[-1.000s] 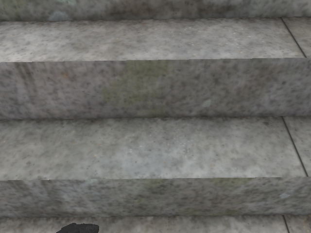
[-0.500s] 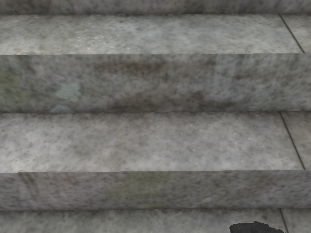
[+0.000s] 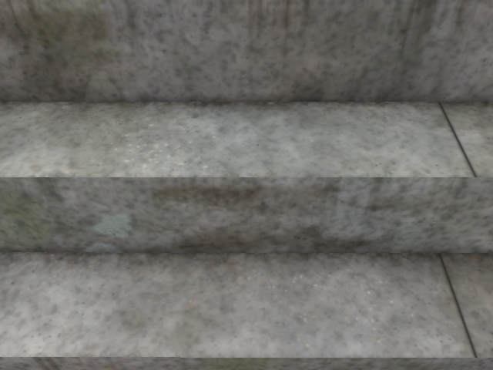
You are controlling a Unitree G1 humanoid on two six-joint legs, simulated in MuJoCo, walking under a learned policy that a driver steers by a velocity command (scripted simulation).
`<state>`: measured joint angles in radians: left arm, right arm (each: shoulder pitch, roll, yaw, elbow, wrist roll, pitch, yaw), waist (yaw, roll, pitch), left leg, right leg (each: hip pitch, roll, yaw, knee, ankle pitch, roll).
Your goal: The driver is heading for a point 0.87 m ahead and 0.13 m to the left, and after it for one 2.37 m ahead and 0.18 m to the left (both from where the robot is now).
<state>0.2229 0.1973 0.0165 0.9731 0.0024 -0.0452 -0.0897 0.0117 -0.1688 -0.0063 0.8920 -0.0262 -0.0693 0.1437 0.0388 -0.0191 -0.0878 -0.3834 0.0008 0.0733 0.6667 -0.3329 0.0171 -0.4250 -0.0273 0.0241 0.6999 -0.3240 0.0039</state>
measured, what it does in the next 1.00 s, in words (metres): climbs: right foot 0.21 m higher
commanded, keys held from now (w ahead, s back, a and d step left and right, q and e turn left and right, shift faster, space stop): no key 0.40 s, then w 0.60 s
